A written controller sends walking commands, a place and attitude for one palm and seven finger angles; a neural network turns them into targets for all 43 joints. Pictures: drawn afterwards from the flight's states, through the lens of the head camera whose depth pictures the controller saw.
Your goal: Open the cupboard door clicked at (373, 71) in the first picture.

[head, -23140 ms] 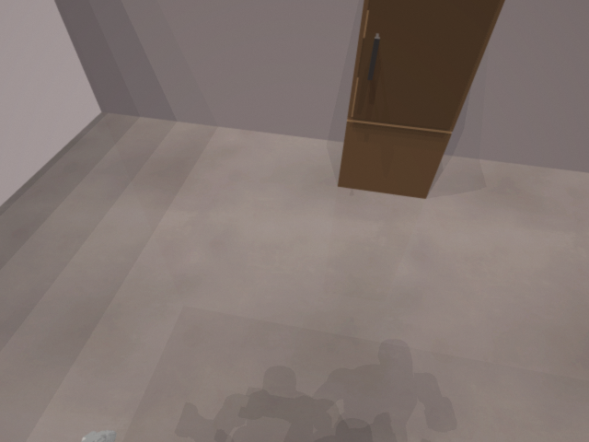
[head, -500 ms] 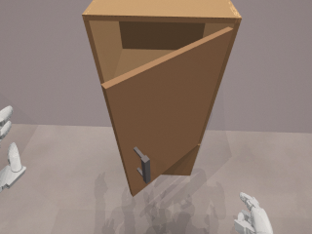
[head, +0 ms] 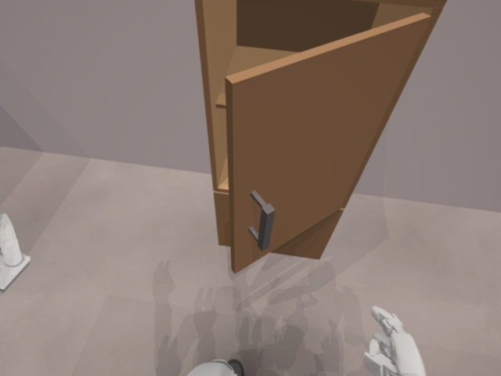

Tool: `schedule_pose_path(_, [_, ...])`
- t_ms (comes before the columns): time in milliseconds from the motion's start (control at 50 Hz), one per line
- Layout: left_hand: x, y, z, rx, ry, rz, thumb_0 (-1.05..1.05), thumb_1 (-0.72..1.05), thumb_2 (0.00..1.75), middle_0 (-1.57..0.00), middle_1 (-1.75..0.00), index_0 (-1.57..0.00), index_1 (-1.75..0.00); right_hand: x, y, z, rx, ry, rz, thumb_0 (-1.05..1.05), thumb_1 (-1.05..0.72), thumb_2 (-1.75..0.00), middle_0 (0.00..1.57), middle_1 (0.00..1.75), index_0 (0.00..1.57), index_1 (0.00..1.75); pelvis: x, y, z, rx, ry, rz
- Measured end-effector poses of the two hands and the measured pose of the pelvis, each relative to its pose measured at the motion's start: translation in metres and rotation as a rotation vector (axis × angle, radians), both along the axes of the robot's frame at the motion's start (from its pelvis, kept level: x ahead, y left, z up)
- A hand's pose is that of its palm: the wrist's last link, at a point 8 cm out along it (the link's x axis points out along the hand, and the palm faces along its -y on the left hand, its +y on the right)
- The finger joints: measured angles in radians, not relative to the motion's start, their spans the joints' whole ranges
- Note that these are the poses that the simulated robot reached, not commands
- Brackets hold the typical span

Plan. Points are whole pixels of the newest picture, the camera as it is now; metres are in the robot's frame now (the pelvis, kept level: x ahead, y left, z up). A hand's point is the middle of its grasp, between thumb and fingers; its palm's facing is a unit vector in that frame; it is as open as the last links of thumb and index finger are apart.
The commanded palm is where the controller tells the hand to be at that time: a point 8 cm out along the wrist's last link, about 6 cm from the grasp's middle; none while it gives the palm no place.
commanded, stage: step back with the hand held close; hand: left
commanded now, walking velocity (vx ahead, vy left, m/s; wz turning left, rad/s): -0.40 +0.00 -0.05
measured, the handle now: (259, 222) +0.41 +0.02 -0.06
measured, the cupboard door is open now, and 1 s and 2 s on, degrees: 42 42 42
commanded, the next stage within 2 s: stop stepping back and stand still in 0.44 s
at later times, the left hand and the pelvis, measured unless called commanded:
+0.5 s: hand out of the picture +0.11 +0.29 +0.17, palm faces +0.42 -0.81 -0.42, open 7.4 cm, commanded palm +0.06 +0.31 +0.19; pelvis -0.09 +0.02 -0.01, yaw -3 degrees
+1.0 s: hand out of the picture +0.00 +0.32 +0.20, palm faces +0.36 -0.83 -0.43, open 7.4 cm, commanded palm -0.04 +0.36 +0.19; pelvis -0.22 +0.08 +0.00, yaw -8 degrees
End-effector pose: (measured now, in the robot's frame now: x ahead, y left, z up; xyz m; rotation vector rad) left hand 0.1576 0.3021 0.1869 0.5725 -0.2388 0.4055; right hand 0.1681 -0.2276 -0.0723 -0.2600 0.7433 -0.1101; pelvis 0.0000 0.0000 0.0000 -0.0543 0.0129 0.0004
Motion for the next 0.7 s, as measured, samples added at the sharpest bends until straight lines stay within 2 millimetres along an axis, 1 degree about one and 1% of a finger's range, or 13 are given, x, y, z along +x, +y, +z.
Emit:
schedule_pose_path(80, [-0.013,-0.005,0.0,-0.01,0.001,-0.03,0.01,0.88,0.9,-0.21,-0.3,-0.21,-0.3,-0.004,0.004,0.004,0.003,-0.015,0.006,0.02,-0.91,-0.9,0.2,0.3,0.2,0.3,-0.011,0.001,0.001,-0.006,-0.003,0.001])
schedule_pose_path(140, [-0.019,-0.002,0.001,-0.009,-0.012,-0.045,0.01,0.88,0.9,-0.21,-0.3,-0.21,-0.3,-0.01,0.004,0.009,-0.005,-0.032,-0.004,0.02,-0.91,-0.9,0.2,0.3,0.2,0.3,-0.018,0.003,0.002,-0.013,-0.007,0.002])
schedule_pose_path(240, [-0.025,0.011,0.001,0.001,-0.049,-0.068,0.01,0.88,0.9,-0.21,-0.3,-0.21,-0.3,-0.025,0.001,0.017,-0.042,-0.054,-0.037,0.02,-0.91,-0.9,0.2,0.3,0.2,0.3,-0.028,0.012,-0.001,-0.035,-0.024,0.004])
schedule_pose_path(320, [-0.033,0.024,0.001,0.018,-0.054,-0.064,0.01,0.88,0.9,-0.21,-0.3,-0.21,-0.3,-0.042,0.002,0.022,-0.069,-0.065,-0.048,0.02,-0.91,-0.9,0.2,0.3,0.2,0.3,-0.043,0.018,-0.001,-0.045,-0.028,0.001])
schedule_pose_path(400, [-0.054,0.03,0.004,-0.013,-0.067,-0.055,0.01,0.88,0.9,-0.21,-0.3,-0.21,-0.3,-0.06,0.009,0.024,-0.058,-0.064,-0.037,0.02,-0.91,-0.9,0.2,0.3,0.2,0.3,-0.06,0.021,0.001,-0.049,-0.001,-0.004])
schedule_pose_path(440, [-0.067,0.029,0.004,-0.035,-0.073,-0.057,0.01,0.89,0.9,-0.21,-0.3,-0.21,-0.3,-0.068,0.013,0.023,-0.047,-0.065,-0.024,0.02,-0.91,-0.9,0.2,0.3,0.2,0.3,-0.071,0.022,0.001,-0.046,0.018,-0.01])
schedule_pose_path(480, [-0.08,0.026,0.002,-0.032,-0.084,-0.066,0.01,0.89,0.9,-0.21,-0.3,-0.21,-0.3,-0.077,0.018,0.018,-0.035,-0.069,-0.007,0.02,-0.91,-0.9,0.2,0.3,0.2,0.3,-0.085,0.022,-0.004,-0.02,0.036,-0.029])
schedule_pose_path(500, [-0.087,0.023,0.0,-0.021,-0.096,-0.077,0.01,0.89,0.9,-0.21,-0.3,-0.21,-0.3,-0.082,0.02,0.014,-0.03,-0.073,0.0,0.02,-0.91,-0.9,0.2,0.3,0.2,0.3,-0.093,0.022,-0.008,0.0,0.04,-0.052])
schedule_pose_path(520, [-0.092,0.022,0.0,-0.027,-0.107,-0.088,0.01,0.89,0.9,-0.21,-0.3,-0.21,-0.3,-0.089,0.022,0.012,-0.031,-0.062,0.002,0.02,-0.91,-0.9,0.2,0.3,0.2,0.3,-0.101,0.025,-0.009,-0.012,0.027,-0.062])
schedule_pose_path(580, [-0.101,0.022,0.001,-0.055,-0.144,-0.125,0.01,0.88,0.9,-0.21,-0.3,-0.21,-0.3,-0.116,0.03,0.01,-0.029,-0.012,-0.022,0.02,-0.91,-0.9,0.2,0.3,0.2,0.3,-0.107,0.034,-0.004,-0.009,-0.007,-0.073])
schedule_pose_path(620, [-0.101,0.027,0.001,-0.069,-0.174,-0.15,0.01,0.88,0.9,-0.21,-0.3,-0.21,-0.3,-0.132,0.034,0.011,-0.043,-0.018,-0.05,0.02,-0.91,-0.9,0.2,0.3,0.2,0.3,-0.11,0.041,-0.007,-0.013,-0.013,-0.09])
schedule_pose_path(660, [-0.097,0.033,0.001,-0.077,-0.19,-0.166,0.01,0.88,0.9,-0.21,-0.3,-0.21,-0.3,-0.148,0.038,0.012,-0.048,-0.04,-0.082,0.02,-0.91,-0.9,0.2,0.3,0.2,0.3,-0.124,0.047,-0.009,-0.012,-0.027,-0.087])
schedule_pose_path(700, [-0.096,0.039,0.003,-0.088,-0.18,-0.175,0.01,0.88,0.9,-0.21,-0.3,-0.21,-0.3,-0.167,0.044,0.016,-0.036,-0.054,-0.106,0.02,-0.91,-0.9,0.2,0.3,0.2,0.3,-0.139,0.051,-0.004,-0.011,-0.043,-0.098])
